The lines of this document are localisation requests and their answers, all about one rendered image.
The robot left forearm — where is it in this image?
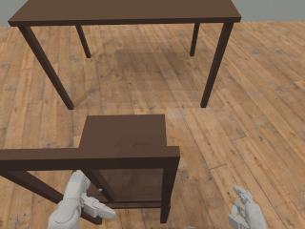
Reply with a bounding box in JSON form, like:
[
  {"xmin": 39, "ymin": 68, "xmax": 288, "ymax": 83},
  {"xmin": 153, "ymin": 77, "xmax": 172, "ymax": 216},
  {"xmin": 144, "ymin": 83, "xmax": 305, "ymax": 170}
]
[{"xmin": 47, "ymin": 198, "xmax": 81, "ymax": 229}]

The chair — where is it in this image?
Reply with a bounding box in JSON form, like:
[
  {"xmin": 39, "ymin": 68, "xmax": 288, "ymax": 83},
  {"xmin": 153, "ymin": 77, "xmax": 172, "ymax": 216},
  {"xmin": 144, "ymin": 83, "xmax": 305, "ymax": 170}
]
[{"xmin": 0, "ymin": 114, "xmax": 181, "ymax": 225}]

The left robot hand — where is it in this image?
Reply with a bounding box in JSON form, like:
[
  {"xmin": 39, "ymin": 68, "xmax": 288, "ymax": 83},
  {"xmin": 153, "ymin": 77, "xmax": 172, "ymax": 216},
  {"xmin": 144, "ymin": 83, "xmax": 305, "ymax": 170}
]
[{"xmin": 63, "ymin": 170, "xmax": 116, "ymax": 219}]

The right robot hand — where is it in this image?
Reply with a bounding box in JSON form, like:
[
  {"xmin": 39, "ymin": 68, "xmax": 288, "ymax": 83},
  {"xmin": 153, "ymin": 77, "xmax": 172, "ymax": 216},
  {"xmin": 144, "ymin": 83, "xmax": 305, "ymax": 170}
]
[{"xmin": 228, "ymin": 184, "xmax": 268, "ymax": 229}]

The table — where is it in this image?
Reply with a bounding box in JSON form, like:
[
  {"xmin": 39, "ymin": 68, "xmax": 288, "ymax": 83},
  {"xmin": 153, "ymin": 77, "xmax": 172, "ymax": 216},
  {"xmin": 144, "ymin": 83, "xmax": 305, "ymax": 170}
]
[{"xmin": 8, "ymin": 0, "xmax": 242, "ymax": 110}]

